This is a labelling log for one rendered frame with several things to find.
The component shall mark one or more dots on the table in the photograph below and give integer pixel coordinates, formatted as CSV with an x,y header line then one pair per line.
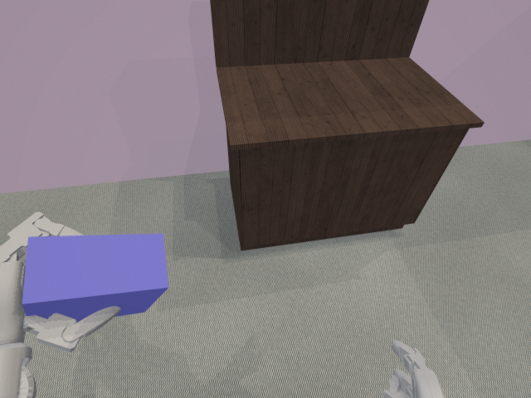
x,y
332,129

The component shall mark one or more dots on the robot left forearm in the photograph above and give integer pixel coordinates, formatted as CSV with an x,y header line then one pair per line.
x,y
16,381

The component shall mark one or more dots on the robot right hand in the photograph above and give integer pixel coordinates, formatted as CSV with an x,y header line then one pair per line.
x,y
423,383

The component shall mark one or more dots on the sponge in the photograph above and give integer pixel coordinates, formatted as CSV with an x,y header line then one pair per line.
x,y
77,275

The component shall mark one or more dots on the robot left hand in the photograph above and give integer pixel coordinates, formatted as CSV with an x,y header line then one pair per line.
x,y
58,330

